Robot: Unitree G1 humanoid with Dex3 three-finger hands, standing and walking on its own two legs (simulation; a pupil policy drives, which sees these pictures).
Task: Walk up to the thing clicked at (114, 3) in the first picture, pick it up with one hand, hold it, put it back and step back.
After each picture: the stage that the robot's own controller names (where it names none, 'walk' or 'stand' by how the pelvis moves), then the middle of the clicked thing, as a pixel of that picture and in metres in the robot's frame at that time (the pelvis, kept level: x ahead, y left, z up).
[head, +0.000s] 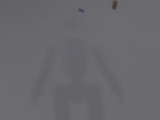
stand; (114, 4) +2.26 -0.56 -0.72
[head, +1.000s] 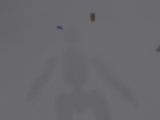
walk; (92, 17) +2.15 -0.07 -0.69
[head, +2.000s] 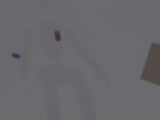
walk; (57, 35) +1.47 +0.32 -0.71
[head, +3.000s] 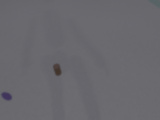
walk; (57, 69) +0.98 +0.31 -0.72
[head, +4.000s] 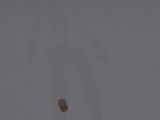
walk; (63, 105) +0.59 +0.22 -0.72
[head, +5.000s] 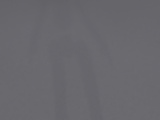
stand; out of the picture +0.37 +0.17 -0.71
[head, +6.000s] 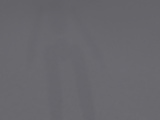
stand; out of the picture +0.34 +0.15 -0.72
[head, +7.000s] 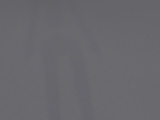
stand; out of the picture +0.32 +0.18 -0.72
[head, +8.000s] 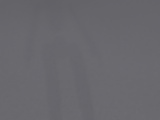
stand; out of the picture +0.32 +0.17 -0.73
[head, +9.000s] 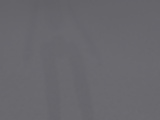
stand; out of the picture +0.31 +0.17 -0.73
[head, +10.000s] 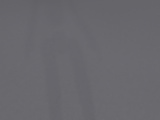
go down; out of the picture +0.32 +0.16 -0.72
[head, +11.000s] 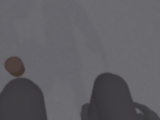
go down; (15, 67) +0.39 +0.22 -0.30
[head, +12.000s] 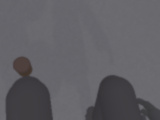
close in; (23, 67) +0.39 +0.22 -0.30
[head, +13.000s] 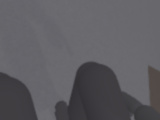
close in; out of the picture +0.37 +0.26 -0.22
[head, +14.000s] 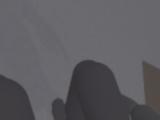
close; out of the picture +0.38 +0.27 -0.21
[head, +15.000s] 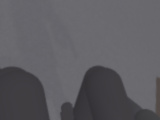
lift; out of the picture +0.31 +0.23 -0.18
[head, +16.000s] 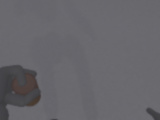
lift; (27, 90) +0.31 +0.18 +0.00
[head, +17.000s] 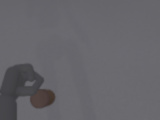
hold; (43, 98) +0.33 +0.15 -0.07
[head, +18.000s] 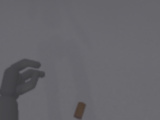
stand; (79, 110) +0.51 +0.00 -0.71
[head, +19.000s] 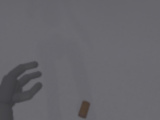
stand; (84, 109) +0.50 -0.03 -0.70
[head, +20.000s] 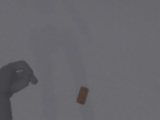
crouch; (82, 95) +0.51 -0.06 -0.66
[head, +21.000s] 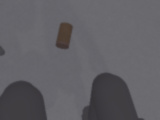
lower; (64, 35) +0.58 +0.00 -0.30
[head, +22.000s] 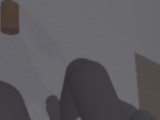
lower; (10, 17) +0.59 +0.07 -0.25
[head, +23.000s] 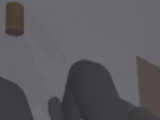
lower; (14, 19) +0.58 +0.07 -0.24
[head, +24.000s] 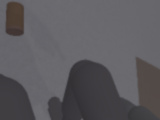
lower; (15, 19) +0.59 +0.08 -0.24
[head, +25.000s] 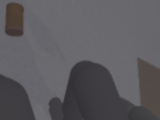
lower; (14, 19) +0.58 +0.08 -0.25
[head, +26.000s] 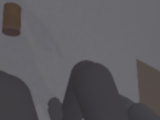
loosen; (12, 19) +0.59 +0.10 -0.25
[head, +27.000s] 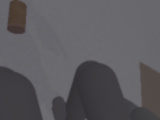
withdraw; (17, 17) +0.59 +0.10 -0.24
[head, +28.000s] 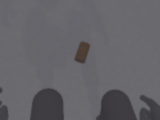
walk; (82, 52) +0.58 +0.00 -0.44
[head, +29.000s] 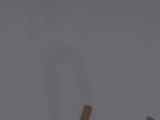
stand; (86, 113) +0.50 -0.05 -0.69
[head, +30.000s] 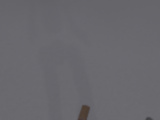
stand; (84, 113) +0.51 -0.03 -0.69
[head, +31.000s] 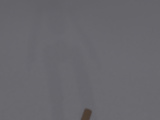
stand; (86, 116) +0.53 -0.03 -0.74
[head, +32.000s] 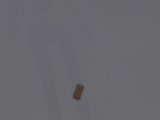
walk; (78, 91) +0.58 -0.04 -0.73
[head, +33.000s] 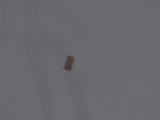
walk; (69, 63) +0.83 +0.07 -0.72
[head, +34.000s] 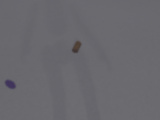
stand; (76, 47) +1.14 +0.07 -0.72
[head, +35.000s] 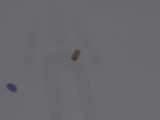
stand; (75, 55) +1.19 +0.05 -0.75
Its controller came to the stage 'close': yes
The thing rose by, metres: 0.69
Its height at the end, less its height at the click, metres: -0.02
